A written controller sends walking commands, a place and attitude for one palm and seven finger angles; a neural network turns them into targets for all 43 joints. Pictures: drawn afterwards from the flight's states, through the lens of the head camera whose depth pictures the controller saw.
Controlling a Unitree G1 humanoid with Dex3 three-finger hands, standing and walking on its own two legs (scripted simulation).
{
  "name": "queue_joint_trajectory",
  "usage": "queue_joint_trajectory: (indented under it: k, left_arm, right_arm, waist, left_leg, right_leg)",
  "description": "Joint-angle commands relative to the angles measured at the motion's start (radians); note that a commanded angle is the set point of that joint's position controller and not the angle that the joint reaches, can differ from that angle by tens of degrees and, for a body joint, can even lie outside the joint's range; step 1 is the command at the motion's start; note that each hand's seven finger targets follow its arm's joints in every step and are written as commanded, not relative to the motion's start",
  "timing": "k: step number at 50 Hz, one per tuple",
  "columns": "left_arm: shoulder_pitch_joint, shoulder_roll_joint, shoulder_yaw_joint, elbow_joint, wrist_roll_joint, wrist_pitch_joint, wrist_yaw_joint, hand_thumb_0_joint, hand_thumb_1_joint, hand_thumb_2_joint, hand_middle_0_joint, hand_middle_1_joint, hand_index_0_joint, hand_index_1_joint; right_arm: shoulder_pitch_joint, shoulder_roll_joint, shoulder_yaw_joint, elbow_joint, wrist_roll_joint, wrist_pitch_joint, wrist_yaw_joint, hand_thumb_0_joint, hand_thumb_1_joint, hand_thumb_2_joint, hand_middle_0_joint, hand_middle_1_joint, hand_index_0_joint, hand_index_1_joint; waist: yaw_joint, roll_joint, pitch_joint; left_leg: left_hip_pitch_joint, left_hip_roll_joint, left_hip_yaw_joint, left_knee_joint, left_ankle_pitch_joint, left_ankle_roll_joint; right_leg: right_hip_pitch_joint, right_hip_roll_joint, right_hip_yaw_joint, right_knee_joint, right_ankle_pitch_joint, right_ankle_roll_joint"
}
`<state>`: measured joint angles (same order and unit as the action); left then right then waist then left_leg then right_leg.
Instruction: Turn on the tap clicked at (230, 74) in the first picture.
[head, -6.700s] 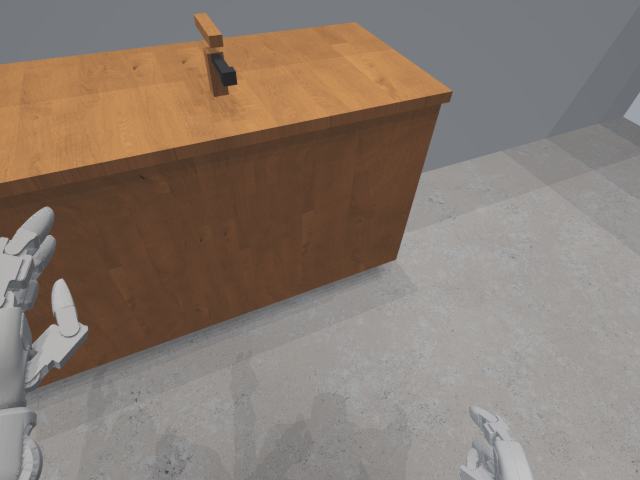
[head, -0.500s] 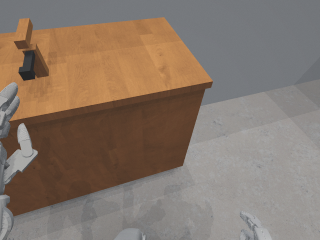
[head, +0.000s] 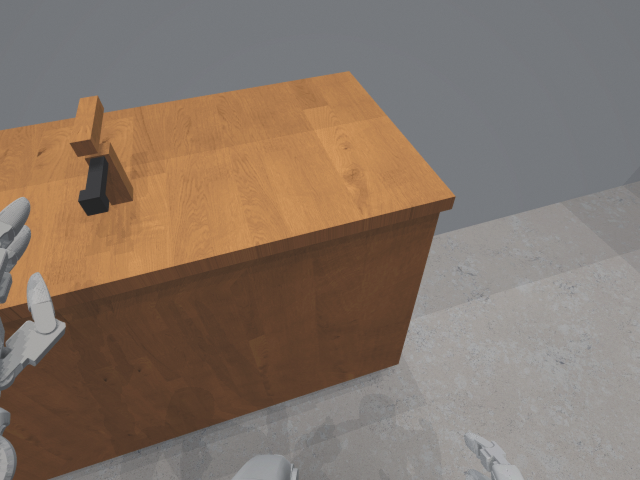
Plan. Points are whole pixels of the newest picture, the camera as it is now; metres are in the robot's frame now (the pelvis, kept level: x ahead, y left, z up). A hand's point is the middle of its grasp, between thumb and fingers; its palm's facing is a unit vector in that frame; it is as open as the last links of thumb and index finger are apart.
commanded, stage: shuffle to correct the standing spot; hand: left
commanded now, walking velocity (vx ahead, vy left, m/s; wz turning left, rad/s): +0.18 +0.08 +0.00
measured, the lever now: (94, 201) +0.43 +0.37 +0.12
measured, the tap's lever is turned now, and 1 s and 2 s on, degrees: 0 0 0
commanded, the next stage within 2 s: come to a stop and stand still in 0.64 s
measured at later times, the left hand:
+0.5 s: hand (72, 254) +0.28 +0.28 +0.18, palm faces +0.41 -0.79 -0.46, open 7.4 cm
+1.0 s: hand (98, 201) +0.36 +0.30 +0.18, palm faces +0.44 -0.80 -0.40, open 7.4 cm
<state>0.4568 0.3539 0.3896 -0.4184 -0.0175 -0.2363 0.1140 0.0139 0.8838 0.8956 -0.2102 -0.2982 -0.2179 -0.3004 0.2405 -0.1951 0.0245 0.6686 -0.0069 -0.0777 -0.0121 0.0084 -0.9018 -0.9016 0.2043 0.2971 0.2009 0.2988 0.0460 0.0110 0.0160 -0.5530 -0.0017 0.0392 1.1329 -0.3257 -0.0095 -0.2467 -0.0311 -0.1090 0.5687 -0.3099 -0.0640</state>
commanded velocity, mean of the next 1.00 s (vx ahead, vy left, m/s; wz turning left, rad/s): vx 0.10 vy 0.01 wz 0.00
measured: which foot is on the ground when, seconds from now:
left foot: up 0.00-0.20, down 0.22-0.54, up 0.56-0.82, down 0.84-1.00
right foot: down 0.00-0.24, up 0.26-0.50, down 0.52-1.00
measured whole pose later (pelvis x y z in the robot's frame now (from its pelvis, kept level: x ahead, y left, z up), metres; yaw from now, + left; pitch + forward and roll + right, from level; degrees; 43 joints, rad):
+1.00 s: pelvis +0.14 +0.05 -0.01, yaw +1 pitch -2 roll +1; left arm 0.41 0.41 0.40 -0.54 -0.03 -0.18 0.16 0.02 0.89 0.90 -0.21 -0.30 -0.21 -0.30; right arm 0.17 -0.16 0.01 0.57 -0.01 -0.10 -0.03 0.01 -0.91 -0.90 0.20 0.30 0.20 0.30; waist 0.01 -0.06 0.07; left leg -0.28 0.04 0.10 0.55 -0.24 -0.01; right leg -0.24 -0.01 -0.05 0.61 -0.35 -0.01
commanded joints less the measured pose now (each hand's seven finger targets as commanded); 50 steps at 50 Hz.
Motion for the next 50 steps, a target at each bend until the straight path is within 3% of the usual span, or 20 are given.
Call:
queue_joint_trajectory:
  k: [1,5,9,10,11,12,13,16,20,24,25,27,28,30,32,36,40,42,43,50]
  left_arm:
    - [-0.173,0.157,0.047,-0.096,0.012,-0.053,0.032,0.0,0.9,0.9,-0.2,-0.3,-0.2,-0.3]
    - [-0.238,0.175,0.037,-0.214,0.009,-0.062,0.049,0.0,0.9,0.9,-0.2,-0.3,-0.2,-0.3]
    - [-0.178,0.206,0.094,-0.348,-0.003,-0.065,0.06,0.0,0.9,0.9,-0.2,-0.3,-0.2,-0.3]
    - [-0.135,0.228,0.133,-0.357,-0.013,-0.067,0.06,0.0,0.9,0.9,-0.2,-0.3,-0.2,-0.3]
    - [-0.125,0.199,0.115,-0.393,-0.015,-0.074,0.062,0.0,0.9,0.9,-0.2,-0.3,-0.2,-0.3]
    - [-0.112,0.21,0.111,-0.38,-0.012,-0.079,0.06,0.0,0.9,0.9,-0.2,-0.3,-0.2,-0.3]
    - [-0.116,0.224,0.127,-0.31,-0.007,-0.071,0.056,0.0,0.9,0.9,-0.2,-0.3,-0.2,-0.3]
    - [-0.098,0.208,0.131,-0.352,-0.006,-0.052,0.042,0.0,0.9,0.9,-0.2,-0.3,-0.2,-0.3]
    - [0.002,0.164,0.1,-0.31,-0.024,-0.03,0.03,0.0,0.9,0.9,-0.2,-0.3,-0.2,-0.3]
    - [-0.08,0.176,0.087,-0.259,-0.008,-0.002,0.044,0.0,0.9,0.9,-0.2,-0.3,-0.2,-0.3]
    - [-0.101,0.201,0.105,-0.25,-0.007,0.001,0.049,0.0,0.9,0.9,-0.2,-0.3,-0.2,-0.3]
    - [-0.147,0.216,0.102,-0.209,0.003,0.014,0.054,0.0,0.9,0.9,-0.2,-0.3,-0.2,-0.3]
    - [-0.203,0.205,0.081,-0.219,-0.003,0.016,0.049,0.0,0.9,0.9,-0.2,-0.3,-0.2,-0.3]
    - [-0.219,0.199,0.07,-0.24,-0.002,0.0,0.051,0.0,0.9,0.9,-0.2,-0.3,-0.2,-0.3]
    - [-0.18,0.187,0.056,-0.252,0.008,-0.021,0.059,0.0,0.9,0.9,-0.2,-0.3,-0.2,-0.3]
    - [-0.124,0.183,0.078,-0.297,-0.001,-0.039,0.07,0.0,0.9,0.9,-0.2,-0.3,-0.2,-0.3]
    - [-0.075,0.195,0.106,-0.361,-0.023,-0.036,0.069,0.0,0.9,0.9,-0.2,-0.3,-0.2,-0.3]
    - [-0.083,0.202,0.108,-0.408,-0.027,-0.043,0.068,0.0,0.9,0.9,-0.2,-0.3,-0.2,-0.3]
    - [-0.085,0.203,0.11,-0.364,-0.025,-0.044,0.061,0.0,0.9,0.9,-0.2,-0.3,-0.2,-0.3]
    - [-0.045,0.183,0.077,-0.385,-0.019,-0.004,0.052,0.0,0.9,0.9,-0.2,-0.3,-0.2,-0.3]
  right_arm:
    - [-0.114,-0.109,-0.046,-0.165,0.004,-0.067,-0.029,0.0,-0.9,-0.9,0.2,0.3,0.2,0.3]
    - [-0.149,-0.101,-0.059,-0.191,0.003,-0.105,-0.038,0.0,-0.9,-0.9,0.2,0.3,0.2,0.3]
    - [-0.119,-0.113,-0.082,-0.217,-0.002,-0.106,-0.042,0.0,-0.9,-0.9,0.2,0.3,0.2,0.3]
    - [-0.105,-0.134,-0.096,-0.224,0.007,-0.105,-0.048,0.0,-0.9,-0.9,0.2,0.3,0.2,0.3]
    - [-0.095,-0.155,-0.101,-0.229,0.009,-0.09,-0.043,0.0,-0.9,-0.9,0.2,0.3,0.2,0.3]
    - [-0.112,-0.136,-0.094,-0.25,0.008,-0.082,-0.036,0.0,-0.9,-0.9,0.2,0.3,0.2,0.3]
    - [-0.112,-0.146,-0.101,-0.245,0.009,-0.077,-0.031,0.0,-0.9,-0.9,0.2,0.3,0.2,0.3]
    - [-0.101,-0.126,-0.093,-0.218,0.009,-0.074,-0.029,0.0,-0.9,-0.9,0.2,0.3,0.2,0.3]
    - [-0.102,-0.131,-0.075,-0.233,0.023,-0.084,-0.017,0.0,-0.9,-0.9,0.2,0.3,0.2,0.3]
    - [-0.102,-0.127,-0.056,-0.228,0.021,-0.075,-0.031,0.0,-0.9,-0.9,0.2,0.3,0.2,0.3]
    - [-0.11,-0.118,-0.052,-0.228,0.02,-0.073,-0.04,0.0,-0.9,-0.9,0.2,0.3,0.2,0.3]
    - [-0.105,-0.101,-0.049,-0.228,0.009,-0.057,-0.042,0.0,-0.9,-0.9,0.2,0.3,0.2,0.3]
    - [-0.124,-0.116,-0.059,-0.222,0.013,-0.061,-0.036,0.0,-0.9,-0.9,0.2,0.3,0.2,0.3]
    - [-0.142,-0.121,-0.056,-0.203,0.021,-0.06,-0.031,0.0,-0.9,-0.9,0.2,0.3,0.2,0.3]
    - [-0.138,-0.102,-0.037,-0.187,0.01,-0.047,-0.032,0.0,-0.9,-0.9,0.2,0.3,0.2,0.3]
    - [-0.155,-0.077,-0.037,-0.203,-0.001,-0.047,-0.034,0.0,-0.9,-0.9,0.2,0.3,0.2,0.3]
    - [-0.13,-0.102,-0.068,-0.221,0.007,-0.051,-0.045,0.0,-0.9,-0.9,0.2,0.3,0.2,0.3]
    - [-0.115,-0.13,-0.08,-0.24,0.015,-0.047,-0.039,0.0,-0.9,-0.9,0.2,0.3,0.2,0.3]
    - [-0.114,-0.129,-0.082,-0.241,0.013,-0.048,-0.03,0.0,-0.9,-0.9,0.2,0.3,0.2,0.3]
    - [-0.117,-0.115,-0.057,-0.246,0.014,-0.085,-0.021,0.0,-0.9,-0.9,0.2,0.3,0.2,0.3]
  waist:
    - [-0.033,-0.078,-0.042]
    - [-0.013,-0.19,-0.062]
    - [-0.02,-0.086,-0.14]
    - [-0.038,0.058,-0.161]
    - [-0.042,0.272,-0.221]
    - [-0.036,0.296,-0.197]
    - [-0.038,0.187,-0.118]
    - [-0.047,0.246,-0.117]
    - [-0.037,0.219,-0.093]
    - [-0.036,0.112,-0.107]
    - [-0.036,0.034,-0.109]
    - [-0.031,-0.264,-0.072]
    - [-0.012,-0.289,-0.044]
    - [-0.025,-0.158,-0.012]
    - [-0.025,-0.069,-0.046]
    - [-0.008,-0.14,-0.106]
    - [-0.031,0.013,-0.125]
    - [-0.025,0.24,-0.198]
    - [-0.023,0.207,-0.18]
    - [-0.034,0.206,-0.162]
  left_leg:
    - [-0.126,0.062,-0.005,-0.106,0.059,-0.007]
    - [0.14,0.027,0.103,-0.431,0.075,0.019]
    - [0.38,-0.015,0.126,-0.646,0.175,0.027]
    - [0.542,0.056,0.013,-0.691,0.199,0.064]
    - [0.671,0.232,-0.262,-0.72,0.323,0.152]
    - [0.655,0.349,-0.438,-0.798,0.402,0.237]
    - [0.543,0.36,-0.443,-0.833,0.349,0.251]
    - [0.476,0.296,-0.273,-0.789,0.315,0.23]
    - [0.3,0.235,-0.08,-0.811,0.17,0.167]
    - [0.184,0.204,-0.064,-0.718,-0.052,0.105]
    - [0.169,0.168,-0.02,-0.64,-0.1,0.082]
    - [-0.044,0.016,0.068,-0.267,-0.218,0.021]
    - [-0.105,0.028,0.012,-0.085,-0.209,0.008]
    - [-0.16,0.07,-0.053,0.005,-0.136,0.0]
    - [-0.096,0.097,-0.035,-0.101,-0.085,-0.002]
    - [0.162,0.044,0.094,-0.425,0.025,0.011]
    - [0.43,0.032,0.067,-0.673,0.245,0.009]
    - [0.57,0.263,-0.244,-0.715,0.602,0.122]
    - [0.518,0.312,-0.306,-0.763,0.647,0.148]
    - [0.451,0.216,-0.051,-0.676,0.638,0.039]
  right_leg:
    - [0.165,-0.237,0.237,-0.236,0.366,-0.078]
    - [0.116,-0.221,0.188,-0.223,0.376,-0.063]
    - [0.098,-0.155,0.114,-0.049,0.264,-0.028]
    - [-0.042,-0.113,0.103,0.122,0.206,0.014]
    - [-0.206,-0.007,0.012,0.349,-0.003,0.063]
    - [-0.312,0.037,0.06,0.525,-0.29,0.062]
    - [-0.356,0.032,0.095,0.599,-0.28,0.058]
    - [-0.346,-0.035,0.093,0.532,-0.155,0.066]
    - [-0.131,0.001,0.002,0.235,-0.048,0.076]
    - [0.115,0.035,-0.037,-0.072,0.011,0.077]
    - [0.142,-0.002,0.034,-0.142,-0.02,0.061]
    - [0.174,-0.281,0.528,-0.333,-0.237,-0.093]
    - [0.152,-0.367,0.629,-0.377,-0.302,-0.147]
    - [0.179,-0.363,0.569,-0.324,-0.048,-0.176]
    - [0.192,-0.319,0.357,-0.245,0.248,-0.149]
    - [0.138,-0.227,0.138,-0.194,0.335,-0.088]
    - [0.043,-0.142,0.104,-0.022,0.275,-0.003]
    - [-0.118,0.001,0.038,0.209,-0.026,0.072]
    - [-0.132,0.023,0.082,0.251,-0.224,0.068]
    - [0.055,0.026,0.066,-0.123,0.159,0.062]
